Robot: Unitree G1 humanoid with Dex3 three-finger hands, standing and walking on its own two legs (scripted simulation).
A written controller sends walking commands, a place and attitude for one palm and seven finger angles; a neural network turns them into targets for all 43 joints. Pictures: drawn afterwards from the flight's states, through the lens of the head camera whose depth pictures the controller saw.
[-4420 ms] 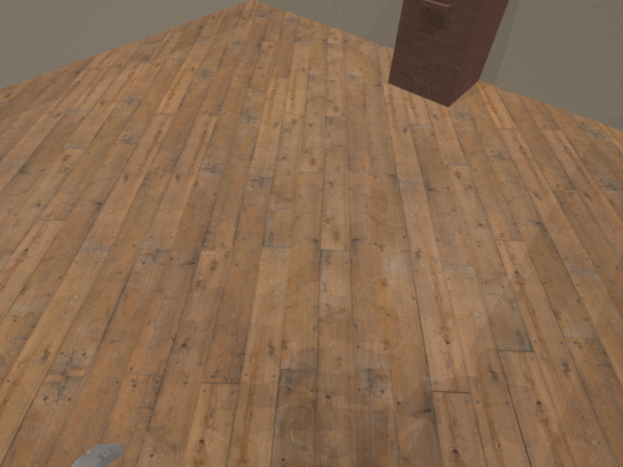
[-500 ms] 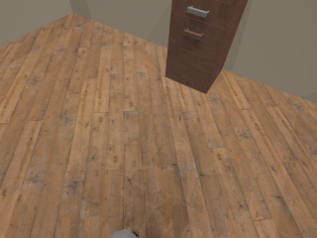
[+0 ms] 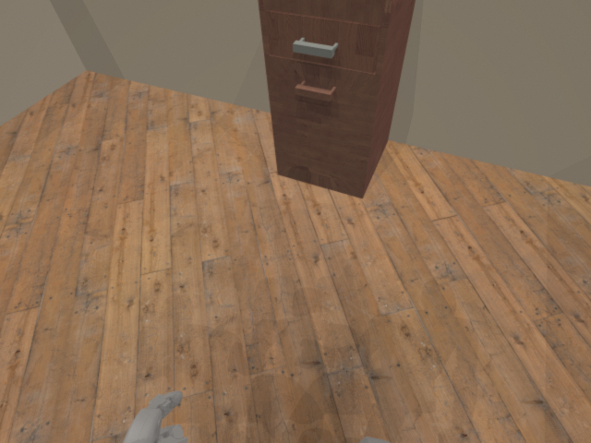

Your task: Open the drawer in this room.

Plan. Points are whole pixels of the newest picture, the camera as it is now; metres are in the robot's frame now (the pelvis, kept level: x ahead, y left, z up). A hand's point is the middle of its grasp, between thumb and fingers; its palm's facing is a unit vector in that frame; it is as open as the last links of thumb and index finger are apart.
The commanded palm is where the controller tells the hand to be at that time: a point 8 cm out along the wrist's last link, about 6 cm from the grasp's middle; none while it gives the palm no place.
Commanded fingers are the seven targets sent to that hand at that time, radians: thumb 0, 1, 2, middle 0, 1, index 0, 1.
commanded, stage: stand and wait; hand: left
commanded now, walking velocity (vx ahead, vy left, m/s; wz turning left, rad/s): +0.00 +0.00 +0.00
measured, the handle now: (316, 46) +1.26 -0.06 -0.08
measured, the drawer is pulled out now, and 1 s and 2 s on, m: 0.00 0.00 0.00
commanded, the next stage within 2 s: turn or walk to find it in 0.90 s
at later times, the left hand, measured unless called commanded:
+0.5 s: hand out of the picture +0.05 +0.19 -0.17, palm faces +0.04 -0.99 -0.14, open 7.4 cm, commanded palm none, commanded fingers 0.00 0.90 0.90 -0.20 -0.30 -0.20 -0.30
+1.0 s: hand out of the picture +0.10 +0.20 -0.16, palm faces +0.01 -0.98 -0.20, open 7.4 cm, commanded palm none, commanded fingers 0.00 0.90 0.90 -0.20 -0.30 -0.20 -0.30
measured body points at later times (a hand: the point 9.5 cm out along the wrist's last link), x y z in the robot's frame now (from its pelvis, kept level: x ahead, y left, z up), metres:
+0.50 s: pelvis +0.09 +0.03 +0.02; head +0.09 +0.05 +0.47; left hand +0.05 +0.24 -0.15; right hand +0.14 -0.20 -0.13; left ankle +0.09 +0.13 -0.73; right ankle +0.06 -0.10 -0.73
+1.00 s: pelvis +0.10 +0.03 +0.02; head +0.11 +0.03 +0.47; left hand +0.11 +0.25 -0.14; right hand +0.06 -0.17 -0.15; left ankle +0.09 +0.13 -0.73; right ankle +0.06 -0.10 -0.73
